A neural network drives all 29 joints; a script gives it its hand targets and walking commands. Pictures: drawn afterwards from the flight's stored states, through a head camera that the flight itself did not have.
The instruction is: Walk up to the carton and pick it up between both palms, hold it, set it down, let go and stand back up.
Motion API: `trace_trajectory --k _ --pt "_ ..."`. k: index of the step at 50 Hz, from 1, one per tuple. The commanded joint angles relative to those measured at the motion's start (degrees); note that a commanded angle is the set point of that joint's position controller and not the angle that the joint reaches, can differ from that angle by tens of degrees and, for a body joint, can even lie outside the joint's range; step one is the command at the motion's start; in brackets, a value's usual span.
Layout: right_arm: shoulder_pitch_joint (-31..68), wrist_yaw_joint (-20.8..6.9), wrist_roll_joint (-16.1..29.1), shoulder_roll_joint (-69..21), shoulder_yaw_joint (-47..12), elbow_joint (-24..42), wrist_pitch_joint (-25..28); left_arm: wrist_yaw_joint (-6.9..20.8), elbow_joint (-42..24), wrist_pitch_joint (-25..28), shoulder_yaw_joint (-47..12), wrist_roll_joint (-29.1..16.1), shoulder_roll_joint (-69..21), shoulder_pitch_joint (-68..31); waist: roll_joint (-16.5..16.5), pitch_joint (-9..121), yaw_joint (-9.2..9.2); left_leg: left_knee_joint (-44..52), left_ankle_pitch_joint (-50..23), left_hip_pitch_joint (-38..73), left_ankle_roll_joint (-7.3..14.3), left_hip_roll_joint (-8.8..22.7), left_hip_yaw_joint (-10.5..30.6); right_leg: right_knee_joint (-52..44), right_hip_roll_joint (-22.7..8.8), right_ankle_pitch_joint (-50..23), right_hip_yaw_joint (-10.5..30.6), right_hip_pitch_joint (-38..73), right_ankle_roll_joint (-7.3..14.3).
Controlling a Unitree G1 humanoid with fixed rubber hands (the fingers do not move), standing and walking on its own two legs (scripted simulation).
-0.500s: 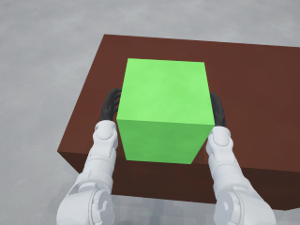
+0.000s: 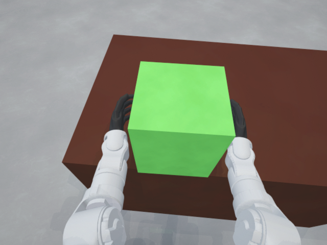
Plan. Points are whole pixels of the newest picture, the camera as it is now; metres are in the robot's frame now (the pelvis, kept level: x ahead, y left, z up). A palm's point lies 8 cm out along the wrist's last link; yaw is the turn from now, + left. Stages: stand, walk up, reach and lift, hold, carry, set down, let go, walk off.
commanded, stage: reach and lift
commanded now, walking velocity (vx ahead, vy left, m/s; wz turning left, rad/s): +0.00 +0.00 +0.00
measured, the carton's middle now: (177, 124) +0.43 -0.01 +0.01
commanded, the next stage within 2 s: none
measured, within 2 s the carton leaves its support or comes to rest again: leaves its support in 0.18 s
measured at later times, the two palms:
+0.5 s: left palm (111, 132) +0.37 +0.16 +0.05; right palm (235, 133) +0.38 -0.14 +0.06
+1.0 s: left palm (112, 134) +0.37 +0.16 +0.04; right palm (235, 137) +0.37 -0.14 +0.05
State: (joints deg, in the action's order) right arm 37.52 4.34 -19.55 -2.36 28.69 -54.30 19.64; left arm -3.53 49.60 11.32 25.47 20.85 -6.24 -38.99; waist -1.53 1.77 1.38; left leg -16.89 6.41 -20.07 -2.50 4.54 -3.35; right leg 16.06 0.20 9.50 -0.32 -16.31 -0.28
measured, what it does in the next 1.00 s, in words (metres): stands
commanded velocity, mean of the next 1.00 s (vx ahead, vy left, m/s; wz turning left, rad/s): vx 0.00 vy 0.00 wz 0.00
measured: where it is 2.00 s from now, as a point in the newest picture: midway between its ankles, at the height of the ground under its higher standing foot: outside the picture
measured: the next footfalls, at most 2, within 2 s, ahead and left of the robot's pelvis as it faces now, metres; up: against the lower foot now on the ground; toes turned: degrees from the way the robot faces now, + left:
none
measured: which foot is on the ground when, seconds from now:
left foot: down 0.00-1.00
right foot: down 0.00-1.00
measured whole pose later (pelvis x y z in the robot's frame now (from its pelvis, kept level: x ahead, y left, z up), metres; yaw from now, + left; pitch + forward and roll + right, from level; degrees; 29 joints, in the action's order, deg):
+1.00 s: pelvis -0.03 +0.00 -0.01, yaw +0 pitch +17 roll -1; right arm 39.9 9.2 -10.5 2.4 17.6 -65.6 28.5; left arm -7.0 60.8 19.7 16.0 8.9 -0.7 -41.1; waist -1.8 11.0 1.5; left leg -18.5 3.1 -32.0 -2.3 5.1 -2.3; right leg 17.6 0.8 6.4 -1.2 -27.9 -0.2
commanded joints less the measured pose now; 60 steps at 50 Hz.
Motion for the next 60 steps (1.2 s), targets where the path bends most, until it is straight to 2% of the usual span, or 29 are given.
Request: trace_trajectory --k 1,8,13,14,20,26,31,37,45,53,57,60 --pt "32.0 -8.2 -5.0 -29.9 -21.7 1.8 5.5 5.2 0.5 1.6 -17.3 2.7 -28.9 -25.2 0.3 37.5 1.14 -3.0 -23.1 15.2 1.1 -3.3 -4.4 4.5 1.0 -38.8 -4.3 15.8 -1.5" --pt "35.9 -7.3 -6.1 -29.3 -22.7 1.5 12.0 4.5 -0.1 6.6 -18.8 2.8 -30.5 -29.6 0.0 42.9 0.48 -3.7 -26.7 15.1 0.3 -3.2 -4.0 5.2 1.0 -43.6 -4.8 17.0 -1.8" --pt "38.5 -6.6 -7.8 -27.9 -21.8 -0.2 17.1 4.2 0.5 10.6 -18.6 3.4 -30.8 -33.0 -0.5 45.3 -0.03 -3.3 -26.1 14.7 0.0 -3.2 -3.9 4.8 1.1 -43.5 -5.2 16.6 -2.0" --pt "40.0 -6.4 -8.9 -28.0 -20.9 -2.7 17.7 4.4 1.0 11.8 -15.9 2.1 -29.0 -33.7 -1.7 42.7 0.92 -0.9 -21.0 10.7 0.7 -3.0 -5.1 3.9 1.2 -38.6 -5.0 15.6 -1.4" --pt "40.9 -6.0 -12.1 -27.5 -15.9 -7.5 19.3 4.1 3.0 14.1 -15.0 3.4 -27.6 -39.3 0.0 44.4 0.06 0.5 -13.6 11.1 0.9 -4.0 -6.2 2.6 1.6 -26.9 -5.8 12.0 -0.9" --pt "41.8 -6.1 -13.9 -27.0 -12.6 -10.2 19.3 3.4 3.8 14.4 -15.3 3.9 -27.7 -42.2 2.2 46.6 -0.58 0.1 -11.5 12.8 0.1 -4.3 -6.4 1.6 2.0 -19.9 -6.9 6.5 -0.2" --pt "42.3 -6.3 -13.5 -26.1 -12.7 -11.7 19.2 3.0 4.9 14.1 -16.4 3.5 -27.9 -42.2 3.2 47.7 -0.56 -0.6 -11.9 14.0 -0.4 -4.4 -6.2 1.4 2.4 -18.0 -7.3 3.5 0.0" --pt "42.3 -6.1 -9.8 -25.8 -17.6 -11.9 18.3 2.9 5.7 13.5 -19.6 0.7 -28.1 -40.7 3.5 49.4 0.1 -1.8 -14.1 13.6 -0.4 -4.6 -5.3 2.1 3.1 -20.5 -6.6 3.0 -0.2" --pt "42.9 -5.4 -2.3 -26.7 -27.8 -7.7 15.9 2.9 4.8 12.8 -25.0 -4.8 -28.3 -39.2 2.1 51.8 0.99 -3.5 -16.3 12.4 0.6 -4.8 -3.4 3.5 3.5 -25.3 -4.6 4.8 -1.0" --pt "43.6 -4.1 8.0 -32.2 -41.4 5.1 8.7 3.1 -3.8 10.8 -34.0 -12.1 -31.5 -42.6 1.2 54.7 0.11 -6.4 -17.6 14.1 1.2 -5.1 -0.6 5.1 3.4 -27.6 -2.0 7.0 -2.1" --pt "44.3 -3.2 12.9 -33.3 -46.2 12.5 3.3 3.4 -10.4 6.2 -37.7 -14.6 -32.5 -43.9 0.3 53.0 -0.46 -7.4 -18.4 16.6 1.6 -5.3 1.0 4.5 3.1 -25.3 -1.2 7.3 -2.4" --pt "46.2 -2.3 16.7 -32.6 -48.0 18.1 -1.7 4.0 -16.1 0.3 -39.3 -15.5 -32.6 -44.2 -0.8 50.1 -0.83 -7.5 -19.1 19.2 1.8 -5.5 1.8 3.4 2.9 -23.0 -1.0 8.3 -2.6"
